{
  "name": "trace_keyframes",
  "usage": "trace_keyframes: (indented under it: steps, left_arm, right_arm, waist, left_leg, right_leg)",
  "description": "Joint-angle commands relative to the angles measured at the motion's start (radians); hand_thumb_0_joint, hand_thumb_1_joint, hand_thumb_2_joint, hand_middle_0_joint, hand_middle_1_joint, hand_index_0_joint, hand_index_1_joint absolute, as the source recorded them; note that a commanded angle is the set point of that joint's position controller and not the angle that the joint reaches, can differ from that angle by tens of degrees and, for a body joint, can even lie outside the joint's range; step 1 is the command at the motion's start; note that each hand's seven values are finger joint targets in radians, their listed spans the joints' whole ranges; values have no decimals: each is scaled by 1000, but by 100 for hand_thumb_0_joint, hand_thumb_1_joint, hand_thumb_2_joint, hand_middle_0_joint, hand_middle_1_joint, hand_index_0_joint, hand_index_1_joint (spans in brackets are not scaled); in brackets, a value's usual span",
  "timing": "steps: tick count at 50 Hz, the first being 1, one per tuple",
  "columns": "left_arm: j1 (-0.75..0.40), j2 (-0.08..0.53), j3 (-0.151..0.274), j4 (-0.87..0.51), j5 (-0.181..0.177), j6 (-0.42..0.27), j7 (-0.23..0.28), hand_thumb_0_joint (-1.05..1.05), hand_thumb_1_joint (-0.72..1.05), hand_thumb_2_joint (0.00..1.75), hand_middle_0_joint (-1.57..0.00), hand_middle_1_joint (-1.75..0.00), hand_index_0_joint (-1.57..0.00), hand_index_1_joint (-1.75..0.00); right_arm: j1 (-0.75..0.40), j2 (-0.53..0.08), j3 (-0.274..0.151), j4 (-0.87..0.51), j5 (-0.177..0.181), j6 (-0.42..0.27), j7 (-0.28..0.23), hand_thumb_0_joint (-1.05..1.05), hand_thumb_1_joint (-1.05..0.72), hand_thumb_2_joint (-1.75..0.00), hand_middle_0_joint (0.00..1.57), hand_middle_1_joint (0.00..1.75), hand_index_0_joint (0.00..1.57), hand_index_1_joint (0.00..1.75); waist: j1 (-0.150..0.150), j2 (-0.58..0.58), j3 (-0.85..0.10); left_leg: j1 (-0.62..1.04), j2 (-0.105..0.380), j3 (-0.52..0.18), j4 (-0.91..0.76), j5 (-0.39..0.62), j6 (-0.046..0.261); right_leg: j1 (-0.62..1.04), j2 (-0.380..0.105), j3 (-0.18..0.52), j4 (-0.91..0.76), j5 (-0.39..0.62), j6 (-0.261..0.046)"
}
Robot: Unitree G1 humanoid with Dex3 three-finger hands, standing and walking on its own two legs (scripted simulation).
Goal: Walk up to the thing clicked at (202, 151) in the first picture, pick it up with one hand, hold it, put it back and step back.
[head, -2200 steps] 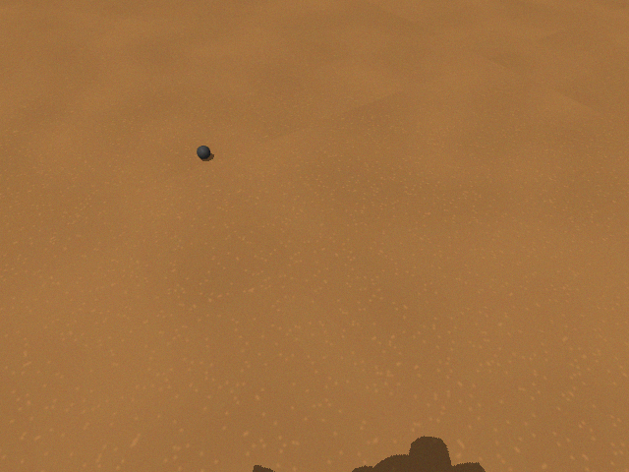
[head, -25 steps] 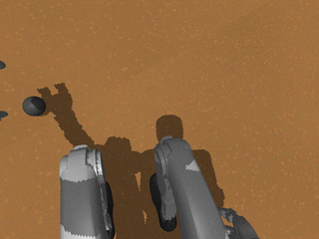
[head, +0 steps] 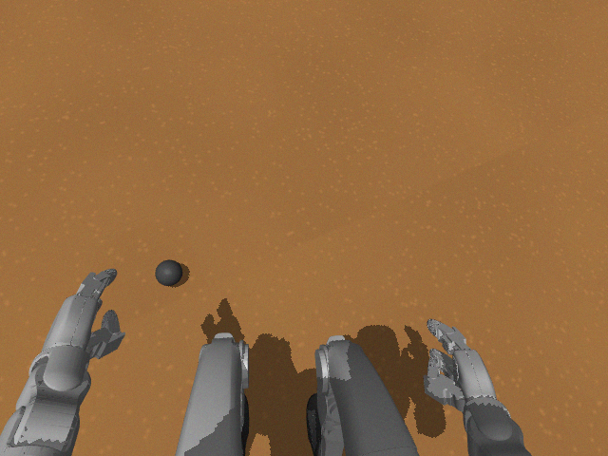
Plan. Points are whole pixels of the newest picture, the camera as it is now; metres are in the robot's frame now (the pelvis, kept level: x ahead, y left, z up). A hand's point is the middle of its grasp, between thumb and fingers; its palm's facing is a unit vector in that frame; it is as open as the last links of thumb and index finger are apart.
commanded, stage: home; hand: left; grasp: from above
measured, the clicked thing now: (169, 272) +0.51 +0.29 -0.53
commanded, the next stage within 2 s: none
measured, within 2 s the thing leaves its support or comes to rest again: neither
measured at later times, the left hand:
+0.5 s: hand (101, 351) +0.23 +0.18 +0.10, palm faces +0.11 -0.97 -0.20, open 7.4 cm
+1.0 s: hand (94, 363) +0.22 +0.18 +0.10, palm faces +0.11 -0.97 -0.19, open 7.4 cm
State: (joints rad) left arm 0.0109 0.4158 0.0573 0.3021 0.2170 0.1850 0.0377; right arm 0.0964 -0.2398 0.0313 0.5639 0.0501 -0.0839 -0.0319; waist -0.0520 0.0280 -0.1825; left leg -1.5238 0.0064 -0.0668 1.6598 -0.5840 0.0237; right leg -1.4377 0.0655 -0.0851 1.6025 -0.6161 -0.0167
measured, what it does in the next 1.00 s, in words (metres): rises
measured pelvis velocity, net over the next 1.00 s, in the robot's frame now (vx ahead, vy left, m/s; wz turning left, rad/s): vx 0.07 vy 0.00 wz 0.07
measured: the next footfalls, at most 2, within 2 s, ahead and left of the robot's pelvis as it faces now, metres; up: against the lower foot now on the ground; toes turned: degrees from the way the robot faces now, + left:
none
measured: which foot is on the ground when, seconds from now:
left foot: down 0.00-1.00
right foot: down 0.00-1.00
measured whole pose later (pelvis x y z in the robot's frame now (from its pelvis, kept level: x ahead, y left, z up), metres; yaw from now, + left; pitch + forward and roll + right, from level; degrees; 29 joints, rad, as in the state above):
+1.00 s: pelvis +0.07 +0.00 +0.15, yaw +4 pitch +10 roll -3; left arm 0.51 0.23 0.02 -0.10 -0.06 0.43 0.03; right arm 0.30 -0.22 0.05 0.51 0.02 -0.22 -0.18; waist -0.05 0.05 -0.16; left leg -0.69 -0.01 -0.06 0.99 -0.47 0.02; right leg -0.60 0.05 -0.05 0.92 -0.49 -0.02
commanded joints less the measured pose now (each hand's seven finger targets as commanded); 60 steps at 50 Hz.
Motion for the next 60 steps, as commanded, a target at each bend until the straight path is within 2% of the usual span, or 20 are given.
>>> trace_keyframes:
  steps: [1,7,10,11,14,17,18,20,22,30,33,36,37,41,43,47,49,51,57,60]
  left_arm:
    - [-50,135,84,-250,-104,8,35,0,90,90,-20,-30,-20,-30]
    - [124,42,67,-329,-201,97,43,0,90,90,-20,-30,-20,-30]
    - [191,7,74,-383,-248,133,43,0,90,90,-20,-30,-20,-30]
    - [213,-7,66,-395,-258,144,42,0,90,90,-20,-30,-20,-30]
    - [292,-43,62,-445,-287,173,38,0,90,90,-20,-30,-20,-30]
    - [373,-58,68,-509,-297,189,36,0,90,90,-20,-30,-20,-30]
    - [402,-71,51,-531,-297,195,33,0,90,90,-20,-30,-20,-30]
    - [449,-76,50,-562,-294,203,31,0,90,90,-20,-30,-20,-30]
    - [477,-90,31,-574,-288,209,25,0,90,90,-20,-30,-20,-30]
    - [495,-89,25,-593,-277,218,-3,0,90,90,-20,-30,-20,-30]
    - [443,-89,24,-589,-276,207,-13,0,90,90,-20,-30,-20,-30]
    - [452,-83,34,-595,-275,200,-15,0,90,90,-20,-30,-20,-30]
    - [451,-80,30,-605,-272,200,-15,0,90,90,-20,-30,-20,-30]
    - [473,-82,30,-601,-273,197,-11,0,90,90,-20,-30,-20,-30]
    - [463,-83,23,-595,-271,194,-10,0,90,90,-20,-30,-20,-30]
    - [477,-81,26,-588,-270,193,-7,0,90,90,-20,-30,-20,-30]
    - [470,-85,16,-595,-271,195,-8,0,90,90,-20,-30,-20,-30]
    - [480,-82,26,-592,-272,197,-7,0,90,90,-20,-30,-20,-30]
    - [462,-77,31,-592,-273,196,-7,0,90,90,-20,-30,-20,-30]
    - [479,-81,30,-590,-273,198,-9,0,90,90,-20,-30,-20,-30]
  right_arm:
    - [52,-155,-63,-109,6,-65,-44,0,-90,-90,20,30,20,30]
    - [92,-123,-38,-133,11,-91,-84,0,-90,-90,20,30,20,30]
    - [114,-115,-29,-138,10,-105,-107,0,-90,-90,20,30,20,30]
    - [119,-110,-28,-142,9,-111,-116,0,-90,-90,20,30,20,30]
    - [148,-104,-20,-153,1,-124,-137,0,-90,-90,20,30,20,30]
    - [163,-96,-22,-173,-6,-135,-154,0,-90,-90,20,30,20,30]
    - [168,-90,-20,-176,-10,-140,-159,0,-90,-90,20,30,20,30]
    - [164,-89,-22,-189,-15,-149,-165,0,-90,-90,20,30,20,30]
    - [166,-86,-24,-198,-18,-156,-170,0,-90,-90,20,30,20,30]
    - [156,-101,-35,-216,-30,-181,-173,0,-90,-90,20,30,20,30]
    - [158,-104,-35,-207,-35,-191,-170,0,-90,-90,20,30,20,30]
    - [150,-107,-37,-210,-37,-199,-167,0,-90,-90,20,30,20,30]
    - [144,-106,-34,-211,-36,-201,-167,0,-90,-90,20,30,20,30]
    - [145,-104,-33,-204,-38,-203,-165,0,-90,-90,20,30,20,30]
    - [142,-106,-33,-203,-39,-201,-164,0,-90,-90,20,30,20,30]
    - [138,-104,-32,-203,-39,-199,-164,0,-90,-90,20,30,20,30]
    - [142,-107,-33,-205,-39,-199,-163,0,-90,-90,20,30,20,30]
    - [142,-106,-33,-202,-38,-198,-162,0,-90,-90,20,30,20,30]
    - [133,-106,-33,-208,-38,-199,-164,0,-90,-90,20,30,20,30]
    - [141,-108,-35,-207,-40,-202,-164,0,-90,-90,20,30,20,30]
  waist:
    - [-21,111,-346]
    - [-29,63,-277]
    - [-17,73,-243]
    - [-27,64,-233]
    - [-23,72,-190]
    - [-10,66,-164]
    - [-11,66,-159]
    - [-3,60,-131]
    - [-8,21,-105]
    - [-8,-20,-28]
    - [-17,4,-26]
    - [-8,20,-41]
    - [4,23,-34]
    - [8,29,-68]
    - [-2,21,-66]
    - [9,23,-54]
    - [0,14,-68]
    - [11,19,-64]
    - [13,12,-28]
    - [12,15,-47]
  left_leg:
    - [491,5,-65,-421,-48,9]
    - [606,-6,-22,-532,83,11]
    - [695,-5,-20,-601,146,5]
    - [713,-7,-12,-613,175,6]
    - [793,-6,-9,-684,231,1]
    - [857,-7,-3,-738,287,-1]
    - [875,-8,0,-745,321,-1]
    - [892,-9,-1,-764,349,0]
    - [902,-13,2,-769,367,6]
    - [927,-16,14,-800,335,14]
    - [937,-17,16,-805,323,11]
    - [955,-13,8,-819,316,5]
    - [955,-15,12,-819,310,5]
    - [972,-18,14,-805,368,5]
    - [969,-18,8,-809,360,6]
    - [961,-17,8,-813,353,5]
    - [966,-16,8,-810,364,7]
    - [966,-15,4,-816,359,4]
    - [936,-15,6,-825,289,5]
    - [946,-13,4,-826,294,5]
  right_leg:
    - [277,-1,48,-345,55,-12]
    - [504,-5,67,-537,138,-11]
    - [582,-6,64,-601,192,-12]
    - [613,-6,64,-632,218,-11]
    - [685,-8,54,-693,270,-9]
    - [754,-9,49,-747,316,-7]
    - [773,-9,48,-760,347,-6]
    - [797,-10,45,-781,373,-4]
    - [811,-13,48,-807,397,2]
    - [819,-20,46,-853,364,13]
    - [810,-24,51,-848,348,11]
    - [815,-22,44,-841,331,8]
    - [820,-26,45,-845,327,9]
    - [850,-26,49,-835,390,9]
    - [844,-26,49,-838,382,9]
    - [845,-25,46,-836,372,7]
    - [847,-24,46,-834,382,7]
    - [847,-24,44,-832,372,5]
    - [828,-25,45,-846,308,6]
    - [833,-24,44,-840,312,6]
